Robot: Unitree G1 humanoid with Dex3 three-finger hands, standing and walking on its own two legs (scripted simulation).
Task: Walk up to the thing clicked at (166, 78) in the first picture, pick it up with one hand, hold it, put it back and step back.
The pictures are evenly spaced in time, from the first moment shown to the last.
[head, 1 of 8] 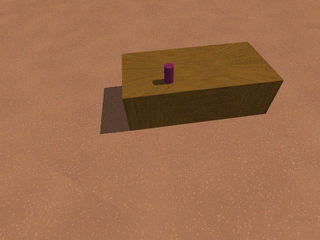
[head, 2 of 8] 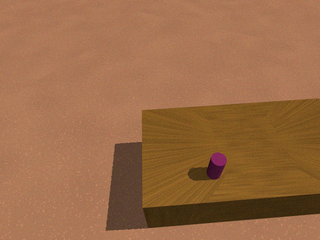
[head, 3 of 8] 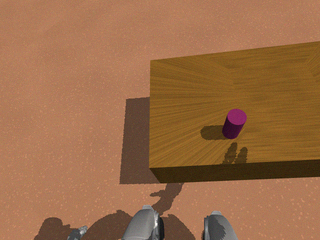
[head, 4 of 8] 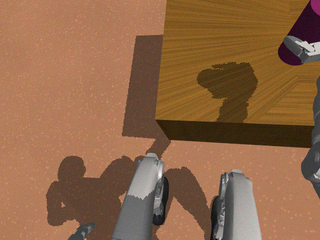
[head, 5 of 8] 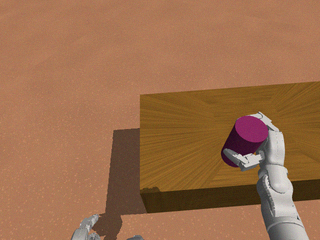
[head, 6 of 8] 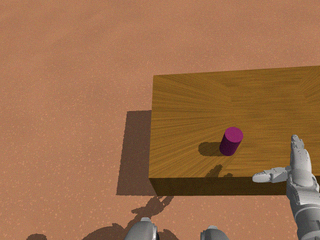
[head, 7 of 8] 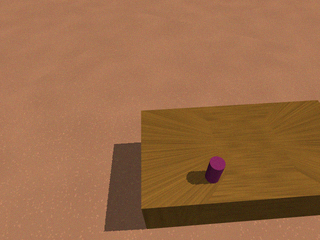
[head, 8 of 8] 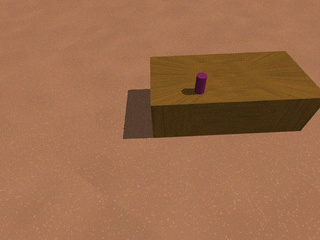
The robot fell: no
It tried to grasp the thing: yes
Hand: right
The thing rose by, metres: 0.37
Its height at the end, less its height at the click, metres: +0.00
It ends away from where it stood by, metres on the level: 0.01
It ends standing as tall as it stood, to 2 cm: yes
